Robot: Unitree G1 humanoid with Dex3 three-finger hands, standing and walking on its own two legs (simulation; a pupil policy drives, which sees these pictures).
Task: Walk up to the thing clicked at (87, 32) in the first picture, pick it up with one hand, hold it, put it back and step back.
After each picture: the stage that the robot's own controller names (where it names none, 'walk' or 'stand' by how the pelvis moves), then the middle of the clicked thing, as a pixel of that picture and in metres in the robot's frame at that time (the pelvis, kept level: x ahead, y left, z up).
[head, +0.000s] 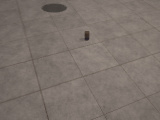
stand; (86, 35) +1.72 -0.07 -0.72
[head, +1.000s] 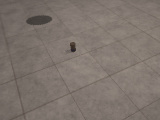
walk; (73, 47) +1.55 +0.22 -0.70
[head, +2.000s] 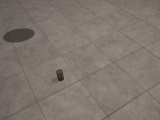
walk; (60, 75) +1.04 +0.30 -0.72
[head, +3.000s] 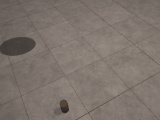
walk; (64, 106) +0.64 +0.20 -0.72
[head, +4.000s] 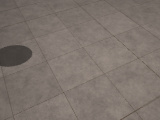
stand; out of the picture +0.45 +0.18 -0.70
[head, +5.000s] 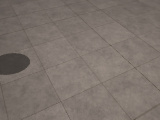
stand; out of the picture +0.43 +0.17 -0.72
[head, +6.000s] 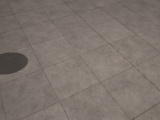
stand; out of the picture +0.41 +0.18 -0.73
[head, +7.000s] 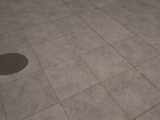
stand; out of the picture +0.41 +0.18 -0.73
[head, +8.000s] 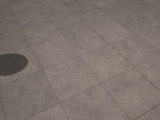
stand; out of the picture +0.40 +0.18 -0.73
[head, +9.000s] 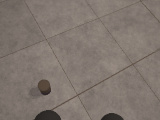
go down; (44, 87) +0.45 +0.19 -0.48
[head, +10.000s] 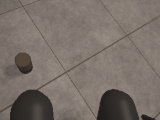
go down; (24, 63) +0.47 +0.24 -0.31
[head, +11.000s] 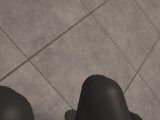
close in; out of the picture +0.45 +0.28 -0.23
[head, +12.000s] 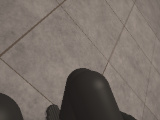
close; out of the picture +0.44 +0.29 -0.22
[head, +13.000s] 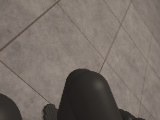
lift; out of the picture +0.42 +0.28 -0.23
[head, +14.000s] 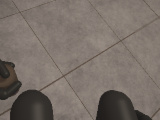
lift; (6, 81) +0.34 +0.26 -0.09
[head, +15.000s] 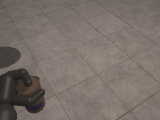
hold; (32, 95) +0.34 +0.17 +0.05
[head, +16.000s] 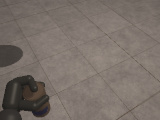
hold; (37, 100) +0.33 +0.16 +0.01
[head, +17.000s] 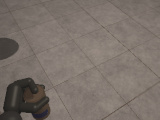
hold; (38, 103) +0.33 +0.16 -0.03
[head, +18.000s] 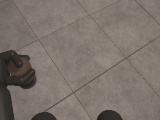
crouch; (23, 74) +0.41 +0.20 -0.09
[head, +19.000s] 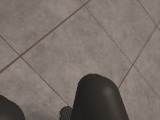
lower; out of the picture +0.44 +0.29 -0.22
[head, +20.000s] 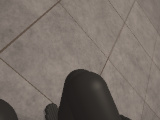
lower; out of the picture +0.43 +0.31 -0.23
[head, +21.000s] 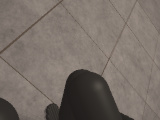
lower; out of the picture +0.43 +0.31 -0.23
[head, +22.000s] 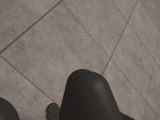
lower; out of the picture +0.43 +0.31 -0.23
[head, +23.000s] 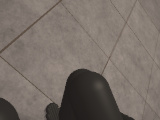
loosen; out of the picture +0.43 +0.31 -0.23
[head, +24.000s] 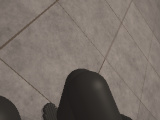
withdraw; out of the picture +0.42 +0.29 -0.23
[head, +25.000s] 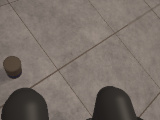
walk; (13, 68) +0.44 +0.26 -0.29
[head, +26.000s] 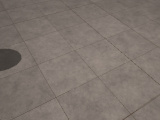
stand; out of the picture +0.39 +0.17 -0.65
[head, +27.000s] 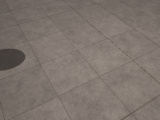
stand; out of the picture +0.41 +0.19 -0.67
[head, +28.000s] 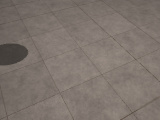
stand; out of the picture +0.41 +0.18 -0.67
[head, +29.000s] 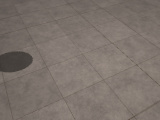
stand; out of the picture +0.43 +0.18 -0.72
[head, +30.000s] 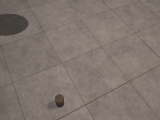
walk; (59, 101) +0.53 +0.15 -0.70
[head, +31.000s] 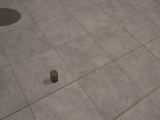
walk; (54, 76) +0.81 +0.19 -0.71
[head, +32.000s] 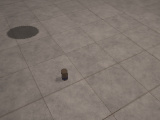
stand; (64, 74) +1.06 +0.20 -0.70
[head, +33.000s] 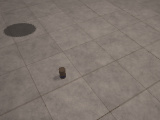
stand; (62, 73) +1.05 +0.20 -0.72
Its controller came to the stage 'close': yes
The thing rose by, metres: 0.70
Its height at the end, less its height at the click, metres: +0.00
